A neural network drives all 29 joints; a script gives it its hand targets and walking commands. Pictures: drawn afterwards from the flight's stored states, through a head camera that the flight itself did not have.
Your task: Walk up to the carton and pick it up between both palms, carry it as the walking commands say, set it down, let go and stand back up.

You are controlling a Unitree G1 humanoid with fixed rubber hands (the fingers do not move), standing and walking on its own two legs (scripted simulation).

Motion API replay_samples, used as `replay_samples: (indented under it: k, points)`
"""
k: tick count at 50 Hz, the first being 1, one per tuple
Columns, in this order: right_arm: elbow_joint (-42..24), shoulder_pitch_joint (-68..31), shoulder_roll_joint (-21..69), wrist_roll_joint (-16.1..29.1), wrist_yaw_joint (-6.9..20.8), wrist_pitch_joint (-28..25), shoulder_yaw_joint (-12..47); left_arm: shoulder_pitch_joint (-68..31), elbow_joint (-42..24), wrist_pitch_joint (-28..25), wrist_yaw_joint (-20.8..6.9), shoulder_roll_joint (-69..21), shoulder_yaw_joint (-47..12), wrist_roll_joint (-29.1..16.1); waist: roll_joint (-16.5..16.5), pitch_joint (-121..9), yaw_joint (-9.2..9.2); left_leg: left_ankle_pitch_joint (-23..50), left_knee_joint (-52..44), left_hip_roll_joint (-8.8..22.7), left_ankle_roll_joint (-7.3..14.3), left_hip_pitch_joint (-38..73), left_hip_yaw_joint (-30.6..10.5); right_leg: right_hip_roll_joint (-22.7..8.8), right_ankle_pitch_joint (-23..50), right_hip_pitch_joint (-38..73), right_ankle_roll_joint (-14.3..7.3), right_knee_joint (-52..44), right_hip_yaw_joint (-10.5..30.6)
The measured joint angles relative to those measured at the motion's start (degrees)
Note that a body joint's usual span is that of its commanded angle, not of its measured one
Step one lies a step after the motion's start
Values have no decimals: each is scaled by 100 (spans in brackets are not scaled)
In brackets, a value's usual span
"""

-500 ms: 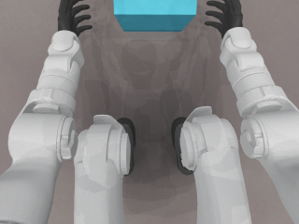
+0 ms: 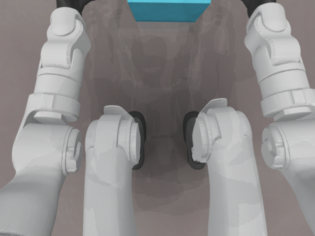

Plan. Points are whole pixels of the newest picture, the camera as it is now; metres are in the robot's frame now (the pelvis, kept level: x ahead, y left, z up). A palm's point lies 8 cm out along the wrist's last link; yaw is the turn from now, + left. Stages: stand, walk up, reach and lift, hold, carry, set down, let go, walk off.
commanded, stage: set down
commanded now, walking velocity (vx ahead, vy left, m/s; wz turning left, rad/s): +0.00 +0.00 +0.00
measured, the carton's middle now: out of the picture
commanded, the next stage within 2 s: let go in 1.08 s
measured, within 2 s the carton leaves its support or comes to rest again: neither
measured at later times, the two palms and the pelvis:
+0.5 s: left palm out of the picture +0.53 +0.17 +0.00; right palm out of the picture +0.52 -0.19 +0.00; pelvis +0.03 +0.00 +0.11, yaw +0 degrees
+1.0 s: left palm out of the picture +0.53 +0.17 +0.15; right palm out of the picture +0.52 -0.20 +0.15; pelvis +0.07 +0.00 +0.26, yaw -1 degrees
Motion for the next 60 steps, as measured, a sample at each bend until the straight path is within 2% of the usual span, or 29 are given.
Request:
replay_samples:
  k: [3,7,15,25,33,35,40,41,48,55,60]
  points:
    - [-96,-36,55,-178,-19,210,-88,123,-158,229,-5,-123,49,89,14,-20,-25,-7,-228,-14,33,352,-2,13,32,351,94,-237,39]
    - [223,-180,145,-418,45,275,-339,113,-36,333,-19,-195,277,392,-72,-401,-80,71,-602,3,15,480,-13,51,105,456,51,-616,74]
    - [629,304,265,-541,211,213,-525,398,360,267,-124,-354,503,752,-82,-1759,-42,202,-1319,23,14,369,-53,103,292,320,67,-1361,126]
    - [460,940,554,-993,398,58,-785,1082,343,96,-295,-558,700,967,-51,-2995,-73,355,-2417,-20,-7,611,-74,100,447,524,53,-2416,238]
    - [-15,1568,645,-1034,508,64,-859,1658,-156,98,-402,-691,809,1116,-75,-3313,-74,493,-3400,-10,-46,1307,-179,130,618,1214,7,-3428,251]
    - [-86,1679,659,-1048,543,58,-864,1745,-189,96,-446,-717,838,1157,-77,-3364,-71,572,-3655,-19,5,1523,-198,138,884,1435,20,-3713,270]
    - [-75,1839,726,-1140,643,15,-929,1915,-140,55,-561,-802,938,1279,-60,-3482,-29,870,-4361,6,-92,2081,-271,174,822,1982,-13,-4377,295]
    - [-111,1890,752,-1165,659,-9,-938,1966,-171,31,-586,-832,971,1312,-61,-3493,-27,852,-4497,8,-93,2200,-279,182,918,2095,-79,-4530,306]
    - [-206,2362,955,-1361,696,-205,-1037,2417,-244,-190,-727,-1021,1125,1530,-86,-3630,16,1118,-5558,32,-94,3079,-346,203,1219,2964,-23,-5642,387]
    - [217,2268,1038,-1668,765,-456,-1289,2354,128,-404,-758,-1099,1369,1882,-82,-3660,-12,1378,-6345,34,-92,3542,-421,176,1600,3454,-4,-6483,389]
    - [210,2230,1157,-2009,830,-525,-1381,2344,104,-436,-727,-1200,1410,2208,-86,-3401,-61,1532,-6562,25,-95,3690,-449,156,1757,3614,5,-6712,378]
